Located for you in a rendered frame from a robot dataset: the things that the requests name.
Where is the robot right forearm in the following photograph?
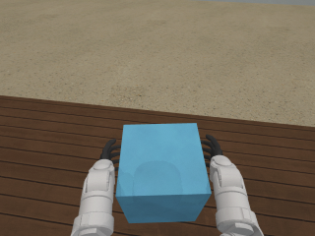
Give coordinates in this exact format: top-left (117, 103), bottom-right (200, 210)
top-left (210, 155), bottom-right (264, 236)

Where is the robot left forearm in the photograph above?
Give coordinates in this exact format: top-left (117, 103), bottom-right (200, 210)
top-left (71, 159), bottom-right (115, 236)

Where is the carton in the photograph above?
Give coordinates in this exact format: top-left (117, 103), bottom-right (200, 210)
top-left (115, 123), bottom-right (212, 223)

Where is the left robot hand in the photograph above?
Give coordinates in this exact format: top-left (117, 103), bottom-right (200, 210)
top-left (99, 139), bottom-right (121, 171)

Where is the right robot hand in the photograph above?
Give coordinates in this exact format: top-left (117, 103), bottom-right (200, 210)
top-left (200, 134), bottom-right (223, 168)

